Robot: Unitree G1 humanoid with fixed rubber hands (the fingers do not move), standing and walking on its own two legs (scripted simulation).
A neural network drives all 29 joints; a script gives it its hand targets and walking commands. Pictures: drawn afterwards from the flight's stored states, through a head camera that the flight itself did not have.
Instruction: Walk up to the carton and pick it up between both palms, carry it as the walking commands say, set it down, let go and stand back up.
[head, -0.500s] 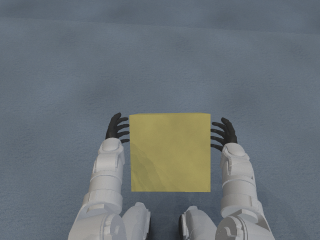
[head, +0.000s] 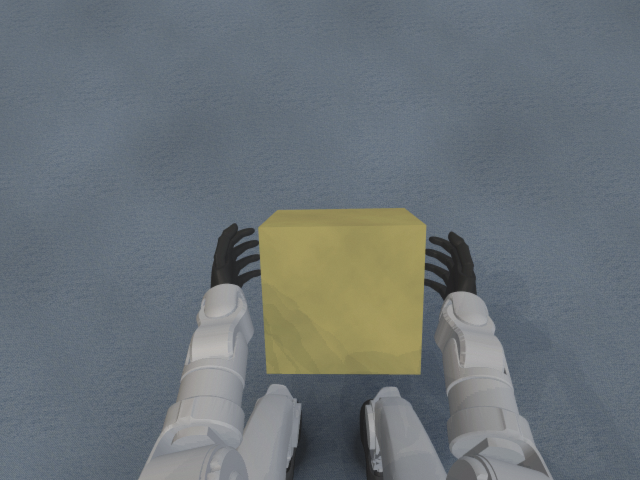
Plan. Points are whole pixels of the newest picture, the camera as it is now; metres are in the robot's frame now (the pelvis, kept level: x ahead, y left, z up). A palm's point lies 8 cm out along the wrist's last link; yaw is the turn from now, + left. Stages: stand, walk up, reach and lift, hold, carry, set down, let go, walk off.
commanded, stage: set down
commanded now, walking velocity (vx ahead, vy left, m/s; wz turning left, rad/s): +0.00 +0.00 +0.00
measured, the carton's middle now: (341, 283) +0.38 -0.01 -0.19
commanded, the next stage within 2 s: none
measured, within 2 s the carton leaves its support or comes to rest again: neither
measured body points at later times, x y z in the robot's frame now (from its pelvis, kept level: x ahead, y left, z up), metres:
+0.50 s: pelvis -0.03 +0.01 -0.09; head +0.18 +0.00 +0.30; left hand +0.39 +0.14 -0.17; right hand +0.38 -0.16 -0.18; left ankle +0.06 +0.12 -0.65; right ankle +0.06 -0.11 -0.65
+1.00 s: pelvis -0.04 +0.01 -0.16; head +0.22 -0.01 +0.20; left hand +0.41 +0.13 -0.26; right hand +0.41 -0.17 -0.26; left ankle +0.06 +0.12 -0.65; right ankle +0.06 -0.11 -0.65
